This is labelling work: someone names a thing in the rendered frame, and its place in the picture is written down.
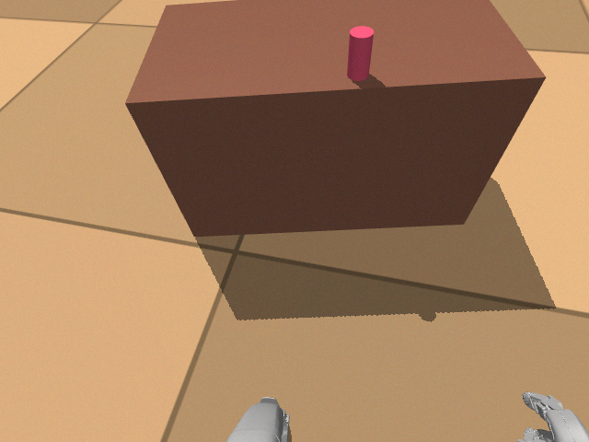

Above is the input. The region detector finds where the right robot hand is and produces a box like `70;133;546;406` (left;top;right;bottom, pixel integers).
517;392;589;442

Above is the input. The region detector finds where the can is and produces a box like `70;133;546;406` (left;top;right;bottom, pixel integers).
347;26;374;81

